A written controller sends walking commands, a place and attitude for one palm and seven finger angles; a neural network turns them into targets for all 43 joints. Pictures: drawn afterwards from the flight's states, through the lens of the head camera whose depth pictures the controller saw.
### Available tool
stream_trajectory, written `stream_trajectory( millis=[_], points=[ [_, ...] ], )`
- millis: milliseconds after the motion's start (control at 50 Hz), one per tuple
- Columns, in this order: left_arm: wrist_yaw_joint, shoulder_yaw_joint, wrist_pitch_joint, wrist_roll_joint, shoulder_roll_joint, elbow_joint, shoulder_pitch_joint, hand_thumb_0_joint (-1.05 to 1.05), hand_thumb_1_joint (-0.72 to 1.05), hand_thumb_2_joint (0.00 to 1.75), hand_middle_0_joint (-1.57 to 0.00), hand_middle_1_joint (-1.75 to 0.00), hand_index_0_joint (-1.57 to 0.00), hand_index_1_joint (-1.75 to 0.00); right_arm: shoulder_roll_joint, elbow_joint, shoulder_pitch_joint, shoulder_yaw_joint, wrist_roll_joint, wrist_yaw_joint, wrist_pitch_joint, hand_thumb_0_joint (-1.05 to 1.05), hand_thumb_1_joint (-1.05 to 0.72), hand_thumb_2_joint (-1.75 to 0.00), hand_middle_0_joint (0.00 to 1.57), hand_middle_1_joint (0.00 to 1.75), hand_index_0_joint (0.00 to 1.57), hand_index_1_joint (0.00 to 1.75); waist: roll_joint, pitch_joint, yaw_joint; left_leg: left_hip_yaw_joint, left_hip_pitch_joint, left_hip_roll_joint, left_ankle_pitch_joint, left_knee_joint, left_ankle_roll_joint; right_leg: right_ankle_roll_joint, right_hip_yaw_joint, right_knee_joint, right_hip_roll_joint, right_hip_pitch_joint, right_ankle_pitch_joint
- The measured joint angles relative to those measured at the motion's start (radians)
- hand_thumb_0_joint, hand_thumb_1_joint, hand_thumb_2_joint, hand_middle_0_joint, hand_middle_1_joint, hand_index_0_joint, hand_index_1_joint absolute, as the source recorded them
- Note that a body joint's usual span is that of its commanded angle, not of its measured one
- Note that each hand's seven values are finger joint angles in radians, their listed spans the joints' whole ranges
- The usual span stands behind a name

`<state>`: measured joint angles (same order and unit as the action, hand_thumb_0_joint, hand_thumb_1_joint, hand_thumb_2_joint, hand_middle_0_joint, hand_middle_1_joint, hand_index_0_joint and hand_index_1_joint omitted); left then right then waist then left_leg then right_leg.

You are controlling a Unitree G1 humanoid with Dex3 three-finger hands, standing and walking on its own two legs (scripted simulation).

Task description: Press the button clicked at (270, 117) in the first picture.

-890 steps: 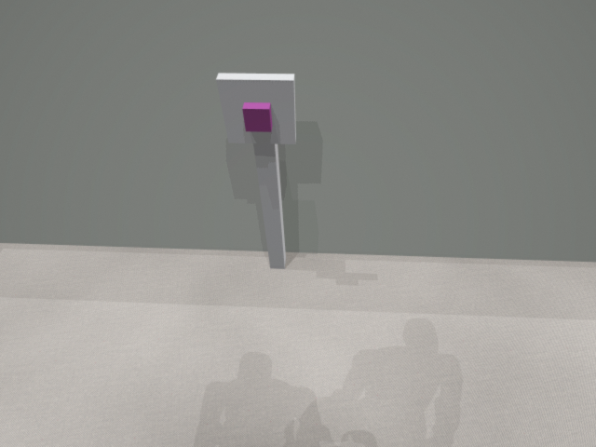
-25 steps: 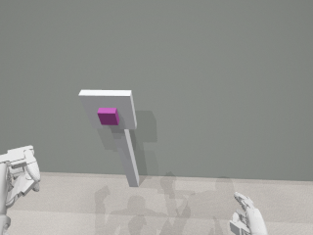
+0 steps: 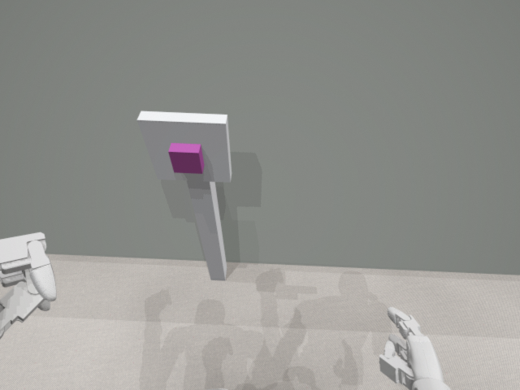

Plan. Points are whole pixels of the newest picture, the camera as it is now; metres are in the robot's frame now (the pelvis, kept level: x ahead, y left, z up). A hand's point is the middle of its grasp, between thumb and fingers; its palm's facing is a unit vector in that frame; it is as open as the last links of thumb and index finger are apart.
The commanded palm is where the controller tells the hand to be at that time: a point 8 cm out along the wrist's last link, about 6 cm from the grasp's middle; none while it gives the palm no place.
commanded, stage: step back with the hand held close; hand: left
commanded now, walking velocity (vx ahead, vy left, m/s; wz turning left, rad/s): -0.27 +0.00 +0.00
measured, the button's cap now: (187, 157) +0.57 +0.21 -0.02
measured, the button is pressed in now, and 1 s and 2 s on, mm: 0 0 0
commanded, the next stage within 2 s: stop stepping back and stand still in 0.74 s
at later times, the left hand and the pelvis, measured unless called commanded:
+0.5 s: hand (39, 323) +0.15 +0.23 +0.16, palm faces +0.27 -0.81 -0.52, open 3.1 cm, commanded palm +0.08 +0.27 +0.18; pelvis -0.05 -0.01 +0.00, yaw -2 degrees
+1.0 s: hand out of the picture +0.00 +0.21 +0.16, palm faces +0.23 -0.82 -0.52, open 3.1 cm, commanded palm -0.05 +0.26 +0.18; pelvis -0.19 -0.02 +0.00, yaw -2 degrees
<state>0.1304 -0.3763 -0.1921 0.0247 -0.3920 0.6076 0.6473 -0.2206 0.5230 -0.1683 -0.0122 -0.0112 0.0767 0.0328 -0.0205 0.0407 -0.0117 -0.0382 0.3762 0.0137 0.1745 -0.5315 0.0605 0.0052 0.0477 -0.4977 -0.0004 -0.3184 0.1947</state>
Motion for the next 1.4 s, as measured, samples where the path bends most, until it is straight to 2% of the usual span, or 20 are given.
stream_trajectory(
  millis=[140, 200, 320, 420, 500, 580, 680, 720, 800, 860, 920, 980, 1040, 1080, 1120, 1180, 1260, 1300, 1360, 1400],
  points=[
    [0.024, 0.010, -0.027, 0.003, 0.012, 0.017, -0.015, 0.02, 0.89, 0.90, -1.31, -1.50, -1.30, -1.50, -0.007, 0.037, -0.013, 0.007, 0.008, -0.001, 0.015, 0.01, -0.90, -0.89, 0.21, 0.30, 0.20, 0.30, 0.003, -0.007, -0.002, 0.020, 0.048, -0.011, 0.045, -0.066, -0.011, -0.004, 0.012, 0.004, 0.015, -0.015, -0.017],
    [0.031, 0.013, -0.034, 0.002, 0.006, 0.022, -0.027, 0.02, 0.89, 0.90, -1.31, -1.50, -1.30, -1.50, -0.008, 0.055, -0.016, 0.008, 0.010, 0.006, 0.015, 0.01, -0.91, -0.89, 0.21, 0.30, 0.20, 0.30, 0.012, -0.002, 0.009, 0.021, 0.050, -0.010, -0.003, -0.060, 0.001, 0.003, 0.011, -0.007, 0.016, -0.021, -0.012],
    [0.019, -0.031, -0.038, -0.013, -0.046, 0.024, -0.033, 0.02, 0.89, 0.90, -1.31, -1.50, -1.30, -1.50, 0.026, 0.057, -0.042, 0.004, 0.024, 0.003, 0.040, 0.02, -0.91, -0.89, 0.20, 0.30, 0.20, 0.30, 0.017, -0.024, 0.036, 0.059, 0.060, -0.007, -0.055, 0.022, 0.010, 0.004, -0.051, -0.203, 0.084, -0.009, 0.150],
    [0.008, -0.058, -0.056, 0.010, -0.062, 0.056, 0.010, 0.02, 0.89, 0.90, -1.31, -1.50, -1.30, -1.50, 0.039, 0.066, -0.011, -0.012, 0.035, -0.024, 0.071, 0.02, -0.90, -0.89, 0.21, 0.30, 0.20, 0.30, 0.043, -0.053, 0.003, 0.032, 0.111, -0.013, -0.103, 0.075, -0.002, -0.003, -0.056, -0.033, 0.072, 0.127, 0.135],
    [-0.014, -0.042, -0.064, 0.022, -0.067, 0.062, -0.024, 0.02, 0.89, 0.90, -1.31, -1.50, -1.30, -1.50, 0.035, 0.070, 0.084, -0.012, 0.040, -0.040, 0.073, 0.01, -0.90, -0.89, 0.21, 0.30, 0.20, 0.30, 0.052, -0.003, -0.026, -0.008, 0.144, -0.023, -0.161, 0.111, -0.012, -0.016, -0.068, 0.067, 0.060, 0.146, 0.184],
    [-0.034, -0.026, -0.064, 0.037, -0.082, 0.075, -0.014, 0.02, 0.89, 0.90, -1.31, -1.50, -1.30, -1.50, 0.029, 0.051, 0.123, -0.008, 0.014, -0.049, 0.037, 0.01, -0.90, -0.89, 0.21, 0.30, 0.20, 0.30, -0.003, 0.036, -0.008, 0.013, 0.143, -0.064, -0.195, 0.113, -0.027, -0.036, -0.052, 0.064, 0.105, 0.141, 0.136],
    [-0.029, -0.044, -0.066, 0.036, -0.094, 0.054, 0.052, 0.01, 0.88, 0.89, -1.31, -1.50, -1.30, -1.50, 0.025, 0.049, 0.037, -0.008, -0.002, -0.022, -0.005, 0.01, -0.91, -0.89, 0.21, 0.30, 0.20, 0.30, 0.034, -0.051, 0.000, 0.037, 0.125, -0.021, 0.048, -0.104, -0.041, -0.045, -0.061, 0.059, 0.089, 0.140, 0.130],
    [-0.019, -0.038, -0.052, 0.031, -0.072, 0.031, 0.037, 0.01, 0.88, 0.89, -1.31, -1.50, -1.30, -1.50, 0.004, 0.050, 0.012, -0.006, 0.002, -0.004, -0.013, 0.01, -0.91, -0.89, 0.21, 0.30, 0.20, 0.30, 0.028, -0.073, 0.002, 0.040, 0.056, -0.017, -0.043, -0.033, -0.033, -0.038, -0.060, 0.054, 0.089, 0.132, 0.125],
    [-0.014, -0.016, -0.027, 0.032, -0.053, -0.030, -0.063, 0.01, 0.89, 0.89, -1.31, -1.50, -1.30, -1.50, -0.002, 0.065, 0.027, 0.009, 0.006, 0.000, -0.006, 0.01, -0.91, -0.89, 0.20, 0.30, 0.20, 0.30, 0.063, -0.032, -0.002, 0.020, 0.010, 0.009, -0.075, 0.094, -0.008, 0.015, -0.077, -0.088, 0.062, 0.049, 0.164],
    [-0.013, 0.002, -0.007, 0.037, -0.051, -0.016, -0.058, 0.02, 0.89, 0.90, -1.31, -1.50, -1.30, -1.50, 0.001, 0.046, 0.029, 0.011, 0.015, -0.015, 0.032, 0.01, -0.91, -0.89, 0.20, 0.30, 0.20, 0.30, 0.047, -0.018, 0.014, 0.025, 0.018, -0.006, -0.133, 0.137, -0.006, 0.016, -0.082, -0.240, 0.078, -0.017, 0.274],
    [-0.009, -0.001, 0.005, 0.040, -0.065, 0.033, 0.010, 0.02, 0.89, 0.90, -1.31, -1.50, -1.30, -1.50, 0.017, 0.024, 0.010, 0.007, 0.015, -0.024, 0.055, 0.01, -0.91, -0.89, 0.20, 0.30, 0.20, 0.30, 0.037, -0.025, 0.029, 0.032, 0.037, -0.022, -0.167, 0.154, -0.013, 0.003, -0.048, -0.207, 0.067, 0.006, 0.292],
    [-0.005, -0.031, 0.009, 0.036, -0.098, 0.070, 0.075, 0.02, 0.89, 0.89, -1.31, -1.50, -1.30, -1.50, 0.033, 0.006, -0.018, 0.000, 0.014, -0.020, 0.058, 0.01, -0.91, -0.89, 0.20, 0.30, 0.20, 0.30, 0.054, -0.042, 0.034, 0.031, 0.104, -0.010, -0.064, 0.082, -0.036, -0.026, -0.024, -0.013, 0.040, 0.086, 0.259],
    [0.003, -0.020, 0.015, 0.036, -0.077, 0.070, 0.077, 0.02, 0.89, 0.89, -1.31, -1.50, -1.30, -1.50, 0.028, 0.059, -0.036, 0.001, 0.018, -0.016, 0.045, 0.01, -0.90, -0.89, 0.21, 0.30, 0.20, 0.30, 0.057, -0.047, 0.001, 0.051, 0.170, 0.007, 0.090, -0.212, -0.069, -0.050, -0.025, -0.004, 0.032, 0.069, 0.083],
    [0.018, -0.003, 0.017, 0.026, -0.039, 0.037, 0.053, 0.02, 0.89, 0.89, -1.31, -1.50, -1.30, -1.50, 0.025, 0.102, -0.072, 0.000, 0.016, -0.007, 0.036, 0.01, -0.90, -0.89, 0.21, 0.30, 0.20, 0.30, 0.063, -0.082, -0.012, 0.039, 0.139, 0.004, 0.127, -0.305, -0.067, -0.041, -0.016, 0.006, 0.012, 0.074, 0.083],
    [0.034, 0.013, 0.020, 0.013, 0.004, -0.008, 0.015, 0.01, 0.88, 0.89, -1.31, -1.50, -1.30, -1.50, 0.018, 0.129, -0.107, -0.001, 0.016, 0.006, 0.041, 0.01, -0.90, -0.89, 0.21, 0.30, 0.20, 0.30, 0.066, -0.116, -0.017, 0.023, 0.051, -0.014, 0.158, -0.246, -0.051, -0.030, 0.007, 0.012, -0.010, 0.073, 0.074],
    [0.047, 0.037, 0.020, -0.005, 0.049, -0.062, -0.063, 0.01, 0.89, 0.90, -1.31, -1.50, -1.31, -1.50, -0.009, 0.138, -0.139, 0.005, 0.018, 0.023, 0.071, 0.02, -0.90, -0.89, 0.21, 0.30, 0.20, 0.30, 0.039, -0.130, 0.007, 0.039, -0.082, -0.043, 0.178, -0.033, -0.022, -0.011, 0.047, -0.046, -0.015, 0.040, 0.093],
    [0.045, 0.019, 0.027, -0.016, 0.035, -0.085, -0.088, 0.02, 0.89, 0.90, -1.31, -1.50, -1.30, -1.50, 0.024, 0.140, -0.122, -0.003, 0.021, 0.017, 0.095, 0.02, -0.91, -0.89, 0.20, 0.30, 0.20, 0.30, 0.077, -0.088, 0.041, 0.028, -0.089, -0.012, 0.095, -0.033, -0.038, -0.005, -0.001, -0.205, -0.010, -0.005, 0.216],
    [0.040, 0.009, 0.020, -0.017, 0.014, -0.060, -0.056, 0.02, 0.89, 0.90, -1.31, -1.50, -1.30, -1.50, 0.042, 0.124, -0.128, -0.013, 0.021, 0.004, 0.112, 0.02, -0.91, -0.89, 0.20, 0.30, 0.20, 0.30, 0.071, -0.084, 0.058, 0.033, -0.098, -0.016, 0.079, -0.014, -0.043, -0.006, 0.007, -0.196, 0.007, 0.003, 0.234],
    [0.031, -0.006, -0.003, -0.017, -0.023, -0.013, 0.000, 0.02, 0.89, 0.90, -1.31, -1.50, -1.30, -1.50, 0.054, 0.097, -0.134, -0.026, 0.021, -0.012, 0.115, 0.02, -0.90, -0.89, 0.20, 0.30, 0.20, 0.30, 0.057, -0.083, 0.058, 0.032, -0.079, -0.025, 0.089, -0.042, -0.053, -0.029, 0.023, -0.059, 0.022, 0.050, 0.142],
    [0.023, -0.002, -0.016, -0.014, -0.032, -0.008, 0.005, 0.02, 0.89, 0.90, -1.31, -1.50, -1.30, -1.50, 0.050, 0.099, -0.126, -0.020, 0.022, -0.017, 0.098, 0.02, -0.90, -0.89, 0.21, 0.30, 0.20, 0.30, 0.037, -0.077, 0.048, 0.041, -0.037, -0.030, 0.166, -0.138, -0.047, -0.055, 0.032, -0.057, 0.031, 0.042, 0.071]
  ],
)
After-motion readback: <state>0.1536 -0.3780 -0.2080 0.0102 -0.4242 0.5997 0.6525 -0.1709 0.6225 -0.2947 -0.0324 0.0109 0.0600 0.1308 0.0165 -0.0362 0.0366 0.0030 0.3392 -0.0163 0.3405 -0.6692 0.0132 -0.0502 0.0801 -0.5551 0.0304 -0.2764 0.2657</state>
